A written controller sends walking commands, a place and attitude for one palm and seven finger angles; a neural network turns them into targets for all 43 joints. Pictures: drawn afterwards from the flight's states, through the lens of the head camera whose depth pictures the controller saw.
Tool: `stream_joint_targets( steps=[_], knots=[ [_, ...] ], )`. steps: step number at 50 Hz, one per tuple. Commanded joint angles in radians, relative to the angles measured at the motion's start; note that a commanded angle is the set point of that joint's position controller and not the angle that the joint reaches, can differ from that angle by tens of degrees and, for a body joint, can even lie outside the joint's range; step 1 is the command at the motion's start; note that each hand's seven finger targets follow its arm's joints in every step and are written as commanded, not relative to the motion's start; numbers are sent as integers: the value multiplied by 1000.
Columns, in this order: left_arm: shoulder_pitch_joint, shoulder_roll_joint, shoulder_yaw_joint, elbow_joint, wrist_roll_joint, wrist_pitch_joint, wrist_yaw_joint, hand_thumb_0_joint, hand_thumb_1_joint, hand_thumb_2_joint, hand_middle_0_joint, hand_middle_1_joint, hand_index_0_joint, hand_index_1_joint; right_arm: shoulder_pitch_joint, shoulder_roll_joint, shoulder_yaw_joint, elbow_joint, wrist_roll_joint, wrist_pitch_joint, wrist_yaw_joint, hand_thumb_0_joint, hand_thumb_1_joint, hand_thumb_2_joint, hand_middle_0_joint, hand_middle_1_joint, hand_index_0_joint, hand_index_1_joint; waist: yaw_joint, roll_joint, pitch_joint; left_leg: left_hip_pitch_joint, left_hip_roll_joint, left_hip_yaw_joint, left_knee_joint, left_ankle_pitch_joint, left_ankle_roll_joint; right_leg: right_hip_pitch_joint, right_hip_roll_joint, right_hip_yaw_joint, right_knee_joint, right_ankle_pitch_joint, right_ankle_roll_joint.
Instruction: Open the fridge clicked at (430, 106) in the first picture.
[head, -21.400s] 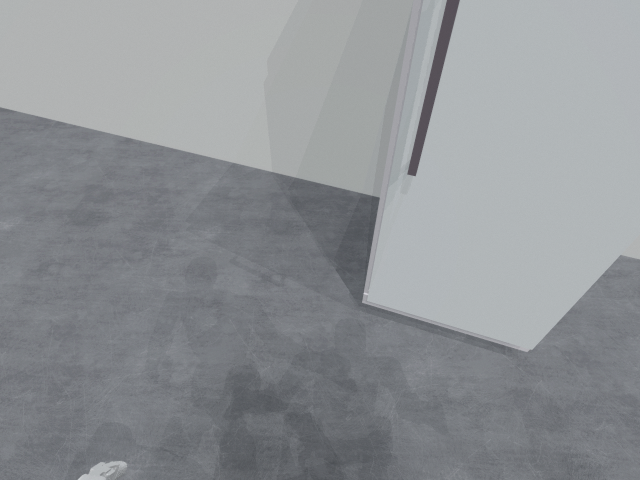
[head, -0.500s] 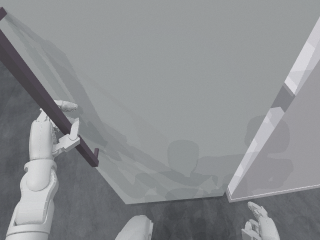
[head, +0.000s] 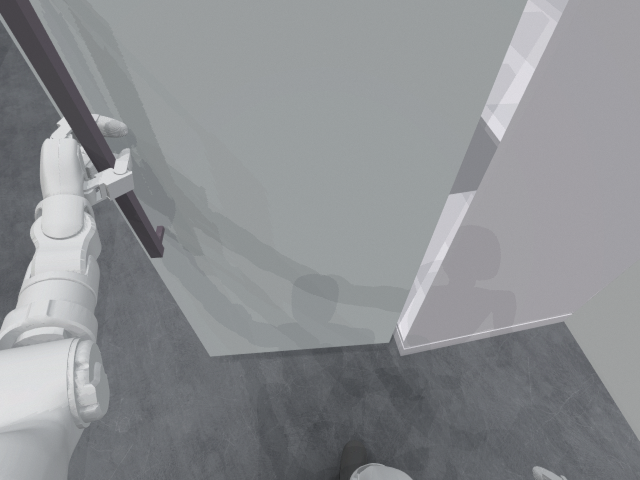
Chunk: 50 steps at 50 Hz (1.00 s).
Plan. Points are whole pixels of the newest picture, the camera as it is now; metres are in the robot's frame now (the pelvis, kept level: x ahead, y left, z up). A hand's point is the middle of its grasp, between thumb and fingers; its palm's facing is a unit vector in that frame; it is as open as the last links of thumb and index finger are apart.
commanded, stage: stop walking and hold the door back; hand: left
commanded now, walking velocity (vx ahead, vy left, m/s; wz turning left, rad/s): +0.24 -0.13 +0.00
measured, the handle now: (104, 144) +0.48 +0.27 +0.15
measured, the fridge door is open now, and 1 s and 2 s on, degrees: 83 77 77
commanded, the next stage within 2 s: loosen the grip on the handle in 0.82 s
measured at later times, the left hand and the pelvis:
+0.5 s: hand (127, 152) +0.49 +0.25 +0.13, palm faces +0.32 -0.94 -0.15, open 5.5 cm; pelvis +0.01 +0.00 -0.02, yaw -4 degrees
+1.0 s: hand (126, 150) +0.50 +0.26 +0.12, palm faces +0.28 -0.94 -0.20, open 5.5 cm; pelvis +0.02 -0.01 -0.01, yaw -5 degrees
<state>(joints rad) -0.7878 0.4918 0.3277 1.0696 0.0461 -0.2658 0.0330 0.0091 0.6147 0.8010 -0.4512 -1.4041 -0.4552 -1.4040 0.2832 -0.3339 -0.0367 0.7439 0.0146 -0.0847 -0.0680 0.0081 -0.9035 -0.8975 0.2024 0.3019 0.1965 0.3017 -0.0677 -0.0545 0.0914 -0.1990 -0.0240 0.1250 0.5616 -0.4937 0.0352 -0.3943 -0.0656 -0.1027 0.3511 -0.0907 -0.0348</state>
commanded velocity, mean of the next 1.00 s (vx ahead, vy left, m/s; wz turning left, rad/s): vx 0.03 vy -0.01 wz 0.00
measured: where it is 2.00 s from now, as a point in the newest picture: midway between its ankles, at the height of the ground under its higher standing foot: outside the picture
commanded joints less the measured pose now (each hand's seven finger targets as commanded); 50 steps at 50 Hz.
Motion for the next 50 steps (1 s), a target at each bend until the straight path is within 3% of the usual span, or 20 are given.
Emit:
stream_joint_targets(
  steps=[1, 2, 3, 11, 13, 15, 16, 21, 24, 28, 30, 35, 38, 40, 43, 45, 46, 47, 48, 50],
  knots=[
    [-681, 394, 81, -253, -58, -93, 12, 0, 900, 900, -450, -1400, -450, -1400, 52, -170, -24, -112, -4, -46, -25, 0, -900, -900, 200, 300, 200, 300, -4, 421, -251, 169, 385, -599, -485, -204, 202, -172, 120, 6, 590, -373, 93],
    [-707, 461, 142, -227, -60, -57, 19, 0, 900, 900, -450, -1400, -450, -1400, -29, -150, -18, -106, 5, -35, -32, 0, -900, -900, 200, 300, 200, 300, 66, 338, -254, 67, 444, -613, -482, -119, 233, -205, 69, 150, 800, -312, 55],
    [-636, 490, 138, -191, -33, -42, 23, 0, 900, 900, -450, -1400, -450, -1400, -12, -136, -11, -96, 19, -13, -33, 0, -900, -900, 200, 300, 200, 300, 57, 256, -250, 107, 392, -570, -438, -96, 201, -264, 46, 168, 813, -269, 52],
    [-527, 449, 80, -86, -29, 10, -14, 0, 900, 900, -450, -1400, -450, -1400, 81, -149, 4, -41, 17, -3, -63, 0, -900, -900, 200, 300, 200, 300, 45, 264, -295, 125, 257, -174, -74, 705, 86, 108, 86, -8, 216, -265, 60],
    [-493, 484, 100, -71, -19, 7, -12, 0, 900, 900, -450, -1400, -450, -1400, 73, -146, -1, -46, 28, -5, -50, 0, -900, -900, 200, 300, 200, 300, 54, 252, -340, -73, 216, -117, 126, 683, 27, 408, 50, 34, 60, -78, 27],
    [-419, 588, 192, -52, -5, 21, 4, 0, 900, 900, -450, -1400, -450, -1400, 68, -120, -24, -68, 37, -5, -45, 0, -900, -900, 200, 300, 200, 300, 60, -109, -405, -471, 52, -73, 528, 82, -42, 702, -283, 475, 68, 424, -167],
    [-367, 601, 207, -69, -12, 44, 9, 0, 900, 900, -450, -1400, -450, -1400, 87, -113, -20, -77, 44, -6, -36, 0, -900, -900, 200, 300, 200, 300, 58, -119, -395, -530, 85, -149, 654, -68, -43, 678, -346, 446, 77, 490, -196],
    [-439, 589, 228, -120, -26, 33, 12, 0, 900, 900, -450, -1400, -450, -1400, 26, -108, 40, -54, 17, -9, -53, 0, -900, -900, 200, 300, 200, 300, 48, -50, -296, -196, 103, -90, 277, 134, -36, 262, -174, 152, 49, 112, -90],
    [-404, 548, 211, -163, -29, 6, 6, 0, 900, 900, -450, -1400, -450, -1400, 28, -117, 19, -81, 7, -21, -58, 0, -900, -900, 200, 300, 200, 300, 41, -27, -303, 16, 70, -54, 38, 373, -56, 188, -104, 115, 82, 49, -34],
    [-298, 457, 177, -219, -43, -8, 0, 0, 900, 900, -450, -1400, -450, -1400, 5, -134, -4, -133, 17, -15, -46, 0, -900, -900, 200, 300, 200, 300, 46, 338, -304, 101, 340, -423, -184, 703, 83, 36, 76, 69, 369, -276, 59],
    [-367, 474, 165, -335, -29, -30, 2, 0, 900, 900, -450, -1400, -450, -1400, 8, -99, 1, -145, 4, -29, -40, 0, -900, -900, 200, 300, 200, 300, 51, 352, -307, 95, 378, -462, -209, 770, 135, 8, 55, 111, 492, -445, 54],
    [-245, 457, 164, -334, -25, -9, -2, 0, 900, 900, -450, -1400, -450, -1400, 34, -117, -6, -163, 16, -32, -36, 0, -900, -900, 200, 300, 200, 300, 53, 293, -399, 113, 241, -187, 22, 802, 32, 196, 52, 68, 103, -160, 48],
    [-259, 512, 182, -240, -6, -1, 4, 0, 900, 900, -450, -1400, -450, -1400, 21, -108, 7, -165, 13, -28, -43, 0, -900, -900, 200, 300, 200, 300, 32, 173, -387, -78, 147, -91, 51, 568, -38, 360, -73, 133, 111, 338, 27],
    [-297, 576, 222, -214, -34, 24, 12, 0, 900, 900, -450, -1400, -450, -1400, 14, -118, 5, -156, 34, -5, -56, 0, -900, -900, 200, 300, 200, 300, 47, -60, -407, -159, 110, -78, 124, 384, -53, 431, -133, 216, 141, 566, -8],
    [-313, 547, 202, -162, -38, 43, 6, 0, 900, 900, -450, -1400, -450, -1400, 1, -116, 20, -146, 33, -2, -68, 0, -900, -900, 200, 300, 200, 300, 54, -69, -365, -188, 98, -96, 94, 216, -41, 424, -156, 209, 134, 525, -24],
    [-335, 525, 177, -178, -46, 46, 6, 0, 900, 900, -450, -1400, -450, -1400, 7, -126, 18, -133, 33, -3, -80, 0, -900, -900, 200, 300, 200, 300, 49, 6, -369, -63, 119, -101, -15, 457, -33, 369, -109, 146, 155, 442, 11],
    [-824, 861, 407, -220, 82, 19, -22, 0, 900, 900, -450, -1400, -450, -1400, 89, -126, -73, -163, 11, -51, -23, 0, -900, -900, 200, 300, 200, 300, 78, -64, -388, -56, 58, 23, -36, 482, -17, 325, -36, 154, 116, 345, 43],
    [-728, 577, 210, -46, 112, 126, -77, 0, 779, 842, -450, -1400, -450, -1400, 19, -163, -30, -146, -45, -82, -13, 0, -900, -900, 200, 300, 200, 300, -47, -38, -605, -16, 3, -40, -43, 762, 34, 152, 73, 56, 259, 528, 5],
    [-566, 449, 192, -77, 129, 144, -105, 0, 658, 783, -450, -1400, -450, -1400, 138, -133, -53, -107, -21, -75, -8, 0, -900, -900, 200, 300, 200, 300, -49, -4, -631, 111, 25, -92, 23, 930, 31, 28, 82, 21, 254, 392, 27],
    [-391, 468, 217, -150, 105, 79, -97, 0, 417, 667, -450, -1400, -450, -1400, 108, -109, -53, -102, -44, -51, 2, 0, -900, -900, 200, 300, 200, 300, 37, 259, -517, 171, 70, -102, 38, 960, -7, -9, 75, 43, 191, 192, 19]
  ],
)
